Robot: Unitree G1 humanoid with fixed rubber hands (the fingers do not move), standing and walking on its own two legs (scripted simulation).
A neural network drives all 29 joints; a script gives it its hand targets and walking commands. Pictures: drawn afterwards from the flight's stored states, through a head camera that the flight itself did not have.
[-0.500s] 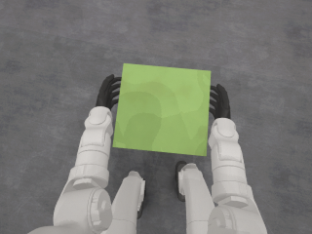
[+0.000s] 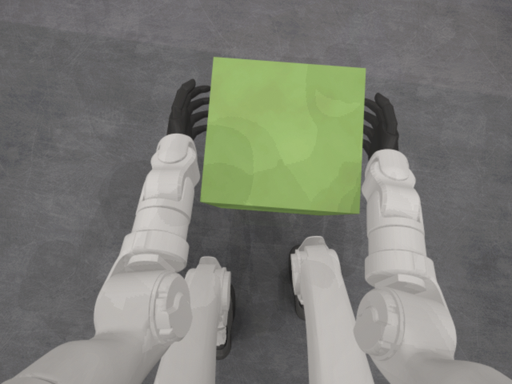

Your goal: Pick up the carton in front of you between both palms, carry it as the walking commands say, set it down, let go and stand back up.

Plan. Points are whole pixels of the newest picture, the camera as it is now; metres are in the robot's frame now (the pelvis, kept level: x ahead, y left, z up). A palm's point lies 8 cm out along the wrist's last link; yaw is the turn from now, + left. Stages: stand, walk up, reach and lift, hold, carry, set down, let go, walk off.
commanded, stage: set down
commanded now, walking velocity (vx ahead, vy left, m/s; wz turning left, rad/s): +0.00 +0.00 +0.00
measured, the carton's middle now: (278, 152) +0.44 -0.07 -0.16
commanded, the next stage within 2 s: none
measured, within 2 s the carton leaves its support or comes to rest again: rests again in 1.90 s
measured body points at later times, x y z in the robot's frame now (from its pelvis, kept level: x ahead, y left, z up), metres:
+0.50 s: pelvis -0.03 -0.01 -0.11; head +0.30 -0.05 +0.19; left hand +0.51 +0.04 -0.25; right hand +0.45 -0.26 -0.25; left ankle +0.04 +0.11 -0.52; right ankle +0.12 -0.14 -0.52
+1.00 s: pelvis -0.03 +0.00 -0.16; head +0.32 -0.03 +0.11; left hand +0.52 +0.03 -0.34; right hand +0.46 -0.27 -0.32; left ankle +0.04 +0.11 -0.52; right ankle +0.12 -0.14 -0.52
